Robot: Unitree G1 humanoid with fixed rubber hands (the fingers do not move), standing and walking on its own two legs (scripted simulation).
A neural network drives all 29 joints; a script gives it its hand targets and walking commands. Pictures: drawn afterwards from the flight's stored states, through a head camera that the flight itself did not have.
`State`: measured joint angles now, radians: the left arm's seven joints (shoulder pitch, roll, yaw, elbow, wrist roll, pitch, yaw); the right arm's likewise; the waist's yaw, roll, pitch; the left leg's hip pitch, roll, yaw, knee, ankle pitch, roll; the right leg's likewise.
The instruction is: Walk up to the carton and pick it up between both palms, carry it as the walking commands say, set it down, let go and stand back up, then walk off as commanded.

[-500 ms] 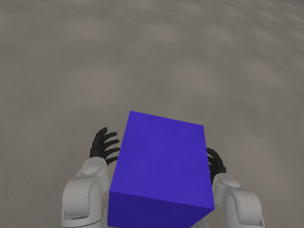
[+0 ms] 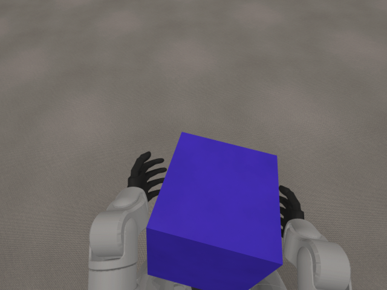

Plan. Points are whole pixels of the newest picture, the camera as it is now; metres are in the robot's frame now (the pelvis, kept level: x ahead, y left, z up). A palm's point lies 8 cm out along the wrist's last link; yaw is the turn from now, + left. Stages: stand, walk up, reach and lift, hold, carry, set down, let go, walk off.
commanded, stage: carry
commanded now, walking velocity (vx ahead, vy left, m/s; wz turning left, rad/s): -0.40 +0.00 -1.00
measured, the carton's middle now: (209, 217) +0.26 +0.02 -0.02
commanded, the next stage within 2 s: none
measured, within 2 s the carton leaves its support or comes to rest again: neither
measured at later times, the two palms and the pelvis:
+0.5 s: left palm out of the picture +0.10 +0.06 +0.14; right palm out of the picture -0.01 -0.20 +0.08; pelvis -0.22 +0.02 +0.02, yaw -21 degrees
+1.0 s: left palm out of the picture -0.15 -0.02 +0.12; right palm out of the picture -0.35 -0.23 +0.11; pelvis -0.45 +0.07 +0.06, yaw -45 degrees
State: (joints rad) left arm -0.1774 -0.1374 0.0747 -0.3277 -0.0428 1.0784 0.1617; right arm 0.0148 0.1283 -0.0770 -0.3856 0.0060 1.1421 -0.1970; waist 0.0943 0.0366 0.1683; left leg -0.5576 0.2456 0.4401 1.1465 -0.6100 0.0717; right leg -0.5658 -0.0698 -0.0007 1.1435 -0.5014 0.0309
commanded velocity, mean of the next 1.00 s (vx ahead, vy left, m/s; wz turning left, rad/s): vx -0.30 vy -0.07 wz -0.98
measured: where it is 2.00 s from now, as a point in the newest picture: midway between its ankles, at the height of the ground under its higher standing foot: outside the picture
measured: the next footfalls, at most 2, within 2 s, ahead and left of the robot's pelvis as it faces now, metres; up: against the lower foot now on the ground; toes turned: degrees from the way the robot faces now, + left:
left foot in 0.08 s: +0.03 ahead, +0.09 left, +0.00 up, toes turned +14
right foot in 0.46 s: -0.20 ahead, -0.13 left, +0.00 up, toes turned -23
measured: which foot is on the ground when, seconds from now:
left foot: up 0.00-0.06, down 0.08-0.52, up 0.54-0.78, down 0.80-1.00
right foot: down 0.00-0.14, up 0.16-0.44, down 0.46-0.82, up 0.84-1.00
